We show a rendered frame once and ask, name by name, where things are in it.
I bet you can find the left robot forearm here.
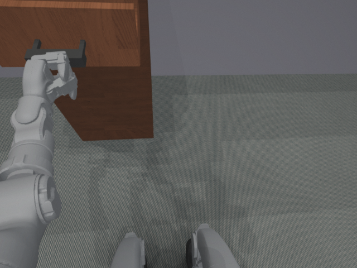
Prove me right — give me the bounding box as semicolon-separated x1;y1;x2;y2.
0;95;55;181

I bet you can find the robot left hand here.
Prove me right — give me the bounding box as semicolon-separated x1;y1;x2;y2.
22;51;78;106

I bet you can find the robot right shin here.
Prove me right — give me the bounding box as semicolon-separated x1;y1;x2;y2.
192;224;210;268

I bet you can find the handle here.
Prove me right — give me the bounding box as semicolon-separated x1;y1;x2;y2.
24;39;86;68

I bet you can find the drawer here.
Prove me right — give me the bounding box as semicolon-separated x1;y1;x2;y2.
0;0;141;67

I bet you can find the robot left thigh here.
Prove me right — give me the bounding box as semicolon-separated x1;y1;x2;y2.
109;237;146;268

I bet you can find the cabinet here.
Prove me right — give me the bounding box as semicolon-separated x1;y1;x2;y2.
50;0;153;141

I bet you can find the left robot upper arm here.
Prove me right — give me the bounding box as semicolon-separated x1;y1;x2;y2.
0;174;61;268

